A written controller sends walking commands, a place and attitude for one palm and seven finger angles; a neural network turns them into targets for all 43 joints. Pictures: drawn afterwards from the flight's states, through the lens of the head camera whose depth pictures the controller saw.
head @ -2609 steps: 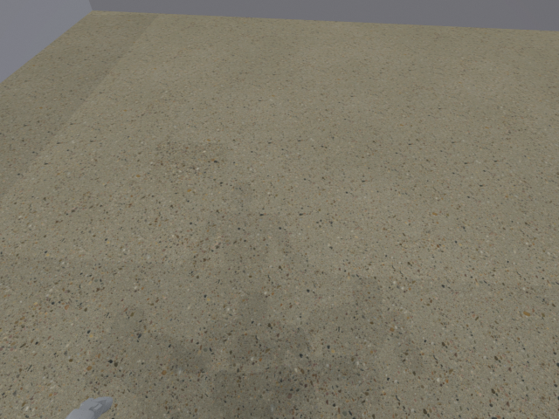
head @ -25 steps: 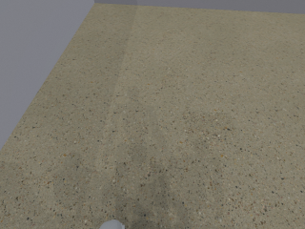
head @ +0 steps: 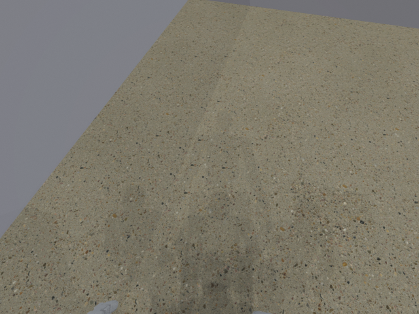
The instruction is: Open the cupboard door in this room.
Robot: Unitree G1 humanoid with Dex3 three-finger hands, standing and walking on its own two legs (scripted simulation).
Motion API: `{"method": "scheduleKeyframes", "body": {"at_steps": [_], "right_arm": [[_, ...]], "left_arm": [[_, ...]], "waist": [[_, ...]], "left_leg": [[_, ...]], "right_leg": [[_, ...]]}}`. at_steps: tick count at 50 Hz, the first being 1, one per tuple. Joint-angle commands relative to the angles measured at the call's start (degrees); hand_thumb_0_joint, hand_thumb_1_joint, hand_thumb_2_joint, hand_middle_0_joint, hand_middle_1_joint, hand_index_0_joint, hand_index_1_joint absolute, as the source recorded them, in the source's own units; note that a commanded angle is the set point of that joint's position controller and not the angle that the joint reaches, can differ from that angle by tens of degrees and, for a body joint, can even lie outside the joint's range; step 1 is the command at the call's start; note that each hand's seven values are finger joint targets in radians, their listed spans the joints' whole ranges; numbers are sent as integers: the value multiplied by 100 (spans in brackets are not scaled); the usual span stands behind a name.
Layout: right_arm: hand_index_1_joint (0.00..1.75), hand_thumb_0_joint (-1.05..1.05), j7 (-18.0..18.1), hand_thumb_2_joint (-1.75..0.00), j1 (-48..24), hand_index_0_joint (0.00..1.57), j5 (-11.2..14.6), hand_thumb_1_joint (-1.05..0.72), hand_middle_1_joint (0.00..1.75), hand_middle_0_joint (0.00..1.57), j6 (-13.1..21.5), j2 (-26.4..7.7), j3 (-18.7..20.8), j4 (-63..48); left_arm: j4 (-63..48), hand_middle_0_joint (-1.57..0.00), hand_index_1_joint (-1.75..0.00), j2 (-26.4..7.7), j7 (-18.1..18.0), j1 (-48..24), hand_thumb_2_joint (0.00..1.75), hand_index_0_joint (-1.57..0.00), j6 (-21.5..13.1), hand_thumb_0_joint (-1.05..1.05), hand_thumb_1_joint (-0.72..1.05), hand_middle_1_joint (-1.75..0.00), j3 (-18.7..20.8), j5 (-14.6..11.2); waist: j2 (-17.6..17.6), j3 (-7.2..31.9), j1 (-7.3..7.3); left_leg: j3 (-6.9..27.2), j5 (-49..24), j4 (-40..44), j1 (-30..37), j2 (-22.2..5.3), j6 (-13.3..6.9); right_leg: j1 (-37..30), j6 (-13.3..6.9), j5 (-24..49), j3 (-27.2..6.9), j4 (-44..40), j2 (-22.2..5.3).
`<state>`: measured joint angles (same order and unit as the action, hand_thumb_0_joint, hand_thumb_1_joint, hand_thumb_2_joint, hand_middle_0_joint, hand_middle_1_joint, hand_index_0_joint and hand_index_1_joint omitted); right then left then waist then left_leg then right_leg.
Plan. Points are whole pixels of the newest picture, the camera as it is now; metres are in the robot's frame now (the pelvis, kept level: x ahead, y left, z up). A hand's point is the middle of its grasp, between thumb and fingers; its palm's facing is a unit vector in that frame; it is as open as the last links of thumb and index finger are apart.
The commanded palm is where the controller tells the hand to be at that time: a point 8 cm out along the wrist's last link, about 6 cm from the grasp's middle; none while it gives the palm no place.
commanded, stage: turn to face it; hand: left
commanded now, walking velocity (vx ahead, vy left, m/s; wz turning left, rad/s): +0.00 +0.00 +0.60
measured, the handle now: out of the picture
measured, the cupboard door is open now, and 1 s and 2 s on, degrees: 49 49 49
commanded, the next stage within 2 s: none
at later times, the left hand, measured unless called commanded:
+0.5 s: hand out of the picture +0.05 +0.20 -0.18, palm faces +0.35 -0.90 -0.27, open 7.4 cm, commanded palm none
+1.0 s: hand out of the picture +0.03 +0.12 -0.17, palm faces +0.62 -0.75 -0.23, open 7.4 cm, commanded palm none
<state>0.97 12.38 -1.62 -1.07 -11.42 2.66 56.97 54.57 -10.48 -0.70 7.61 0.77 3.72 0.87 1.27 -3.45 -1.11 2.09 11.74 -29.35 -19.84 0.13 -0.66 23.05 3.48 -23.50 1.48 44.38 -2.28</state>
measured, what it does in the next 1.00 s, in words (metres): walks ahead, turning left: right foot, then left foot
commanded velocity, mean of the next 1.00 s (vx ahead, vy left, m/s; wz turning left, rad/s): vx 0.00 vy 0.00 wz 0.60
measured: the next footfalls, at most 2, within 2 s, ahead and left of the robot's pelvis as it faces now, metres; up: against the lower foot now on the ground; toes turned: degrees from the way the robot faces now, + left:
right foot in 0.06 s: +0.06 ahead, -0.15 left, +0.00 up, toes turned -1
left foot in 0.38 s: +0.08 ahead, +0.10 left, +0.00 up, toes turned +23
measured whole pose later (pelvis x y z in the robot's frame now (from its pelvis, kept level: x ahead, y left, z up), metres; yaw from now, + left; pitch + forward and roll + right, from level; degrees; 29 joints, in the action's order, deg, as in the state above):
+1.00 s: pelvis +0.10 -0.07 +0.00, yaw +39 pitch +1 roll +2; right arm -1.6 6.5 -0.5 -4.1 -13.7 3.9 51.9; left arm 50.6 -11.0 -1.1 13.0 0.4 2.4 1.8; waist -2.2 -6.2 0.0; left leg -5.6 24.5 -43.1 -21.2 -1.1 2.9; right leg 13.2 0.6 -19.4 13.8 32.3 -8.9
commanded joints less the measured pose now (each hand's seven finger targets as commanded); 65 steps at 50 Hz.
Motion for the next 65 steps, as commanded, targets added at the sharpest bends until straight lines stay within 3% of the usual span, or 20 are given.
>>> {"method": "scheduleKeyframes", "body": {"at_steps": [1, 3, 4, 9, 14, 17, 18, 19, 20, 32, 33, 35, 36, 40, 47, 50, 51, 52, 53, 65], "right_arm": [[30, 0, -12, -90, -273, 20, 64, -90, 30, 20, -7, -1028, 346, -576], [30, 0, -72, -90, -471, 20, 95, -90, 30, 20, -13, -589, 301, -830], [30, 0, -108, -90, -464, 20, 71, -90, 30, 20, -40, -736, 339, -836], [30, 0, -220, -90, -375, 20, 82, -90, 30, 20, -165, -447, 229, -717], [30, 0, -269, -90, -716, 20, 102, -90, 30, 20, -91, -369, 127, -886], [30, 0, -245, -90, -141, 20, 58, -90, 30, 20, -41, -666, 190, -830], [30, 0, -224, -90, 334, 20, 24, -90, 30, 20, 2, -1054, 295, -728], [30, 0, -173, -90, 793, 20, -8, -90, 30, 20, 50, -1761, 479, -684], [30, 0, -112, -90, 1112, 20, 53, -90, 30, 20, -9, -1942, 498, -548], [30, 0, -72, -90, -681, 20, 16, -90, 30, 20, -92, -1478, 438, -1019], [30, 0, -85, -90, -809, 20, 55, -90, 30, 20, -101, -1342, 424, -1078], [30, 0, -152, -90, -866, 20, 115, -90, 30, 20, -100, -723, 338, -1312], [30, 0, -174, -90, -844, 20, 86, -90, 30, 20, -137, -956, 393, -1303], [30, 0, -252, -90, -610, 20, 74, -90, 30, 20, -228, -658, 300, -967], [30, 0, -292, -90, -961, 20, 124, -90, 30, 20, -137, -414, 157, -1054], [30, 0, -260, -90, -433, 20, 95, -90, 30, 20, -76, -632, 192, -950], [30, 0, -254, -90, -61, 20, 71, -90, 30, 20, -40, -915, 282, -867], [30, 0, -199, -90, 388, 20, 18, -90, 30, 20, 8, -1599, 460, -817], [30, 0, -124, -90, 755, 20, 49, -90, 30, 20, -48, -1852, 509, -671], [30, 0, -44, -90, -310, 20, -11, -90, 30, 20, -46, -1413, 415, -891]], "left_arm": [[-219, -20, -30, -691, -47, 882, 90, -20, -112, 0, 90, -30, 179, 9], [-301, -20, -30, -1548, -111, 1052, 90, -20, -155, 0, 90, -30, 327, 98], [-373, -20, -30, -1472, -129, 857, 90, -20, -149, 0, 90, -30, 266, 72], [-538, -20, -30, -985, -128, 288, 90, -20, -159, 0, 90, -30, 126, 62], [-420, -20, -30, -1329, -111, 764, 90, -20, -171, 0, 90, -30, 209, 86], [-499, -20, -30, -1419, -64, 618, 90, -20, -184, 0, 90, -30, 236, 12], [-611, -20, -30, -1304, -46, 514, 90, -20, -167, 0, 90, -30, 212, -32], [-851, -20, -30, -825, 3, 379, 90, -20, -143, 0, 90, -30, 101, -80], [-1008, -20, -30, -870, -45, 53, 90, -20, -49, 0, 90, -30, 68, -25], [-671, -20, -30, -760, 31, 733, 90, -20, 24, 0, 90, -30, 134, -12], [-629, -20, -30, -908, 5, 983, 90, -20, -18, 0, 90, -30, 180, 4], [-705, -20, -30, -1843, -88, 1117, 90, -20, -103, 0, 90, -30, 315, 119], [-783, -20, -30, -1727, -121, 940, 90, -20, -100, 0, 90, -30, 264, 72], [-906, -20, -30, -1072, -126, 294, 90, -20, -122, 0, 90, -30, 93, 48], [-658, -20, -30, -1356, -128, 899, 90, -20, -144, 0, 90, -30, 230, 94], [-639, -20, -30, -1372, -77, 702, 90, -20, -124, 0, 90, -30, 274, 26], [-691, -20, -30, -1254, -49, 645, 90, -20, -106, 0, 90, -30, 242, -11], [-904, -20, -30, -854, -6, 537, 90, -20, -68, 0, 90, -30, 156, -62], [-1101, -20, -30, -792, -40, 93, 90, -20, 3, 0, 90, -30, 78, -12], [-826, -20, -30, -706, 13, 189, 90, -20, 62, 0, 90, -30, 101, -33]], "waist": [[238, 761, 358], [-1977, 673, 571], [-1505, 545, 444], [-1356, 280, 65], [-1331, 477, 320], [-1016, 916, -46], [-294, 1302, -320], [1544, 1543, -561], [1262, 1677, -640], [789, 666, 242], [480, 659, 410], [-2355, 570, 579], [-1753, 545, 469], [-1491, 428, 33], [-1247, 659, 386], [-1019, 811, 70], [-312, 1038, -141], [1494, 1234, -400], [1433, 1259, -552], [813, 635, 27]], "left_leg": [[1053, -298, 345, -606, -765, -334], [-340, 2281, -2254, -1702, 261, 331], [-94, 2352, -3299, -1552, -33, 275], [-551, 1471, -3040, -1288, -301, 473], [-1026, 1274, -1281, -758, -104, 392], [-1145, 59, 13, 491, 74, 243], [-594, -1444, 341, 1701, -466, 30], [1842, -4043, 432, 2720, -2243, -927], [2157, -4992, 383, 2709, -2654, -1480], [1050, -631, 456, -59, -1066, -563], [933, -184, 92, -487, -804, -365], [-231, 2467, -2769, -1630, 376, 315], [135, 2368, -3722, -1393, 29, 242], [-253, 1423, -3915, -1313, -207, 439], [-860, 1465, -1340, -617, -108, 390], [-915, 360, 35, 502, -39, 258], [-472, -680, 539, 1508, -375, 110], [1728, -2811, 722, 2482, -2021, -697], [2190, -4237, 644, 2464, -2585, -1353], [1360, -1493, 696, 616, -1193, -770]], "right_leg": [[-1874, -53, 1071, -13, -1974, -28], [-2070, -1079, 1445, -2350, -3108, -2563], [-1557, -1379, 1762, -2036, -2962, -2668], [-1588, -947, 3866, 105, -2270, -1627], [-2253, -860, 5067, 424, -1647, -1743], [-1932, -512, 5060, 819, -616, -1615], [-1046, -248, 3878, 958, 302, -1460], [799, 198, -624, 940, 1723, -514], [1141, 127, -1545, 101, 2449, -378], [-1041, 64, 444, 308, -823, 165], [-1619, 32, 913, 207, -1622, 18], [-1759, -936, 1234, -2531, -3171, -2569], [-1216, -1224, 1392, -2217, -3045, -2697], [-1352, -928, 3141, -266, -2382, -1599], [-2277, -968, 4360, 266, -1805, -1859], [-1723, -616, 3878, 645, -1092, -1766], [-996, -322, 3131, 855, -254, -1579], [734, 159, -347, 1001, 1091, -714], [1286, 174, -1559, 324, 1932, -464], [-316, 80, -113, 118, -193, 77]]}}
